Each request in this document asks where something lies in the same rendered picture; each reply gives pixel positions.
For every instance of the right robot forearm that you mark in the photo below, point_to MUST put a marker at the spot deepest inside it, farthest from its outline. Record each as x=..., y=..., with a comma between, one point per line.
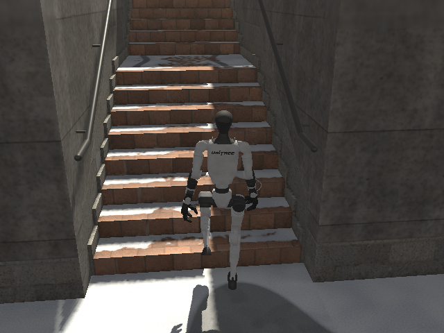
x=251, y=184

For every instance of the right robot shin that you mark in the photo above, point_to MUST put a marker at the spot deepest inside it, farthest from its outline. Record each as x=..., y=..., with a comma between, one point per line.
x=234, y=257

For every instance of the right robot upper arm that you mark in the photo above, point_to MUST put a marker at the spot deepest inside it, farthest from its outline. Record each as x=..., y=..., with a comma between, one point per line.
x=244, y=147

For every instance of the left robot upper arm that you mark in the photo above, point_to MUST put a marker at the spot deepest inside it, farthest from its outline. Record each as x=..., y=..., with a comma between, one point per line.
x=201, y=146

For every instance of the robot left hand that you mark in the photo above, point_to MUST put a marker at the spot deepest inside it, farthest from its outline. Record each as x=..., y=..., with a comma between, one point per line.
x=185, y=213

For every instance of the left robot forearm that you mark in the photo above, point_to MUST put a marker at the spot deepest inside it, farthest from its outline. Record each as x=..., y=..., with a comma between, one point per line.
x=190, y=189

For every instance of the robot right hand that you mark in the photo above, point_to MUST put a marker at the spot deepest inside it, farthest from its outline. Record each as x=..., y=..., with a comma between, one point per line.
x=251, y=200

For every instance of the robot right foot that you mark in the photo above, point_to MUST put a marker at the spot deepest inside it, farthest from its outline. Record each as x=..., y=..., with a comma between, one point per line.
x=232, y=284

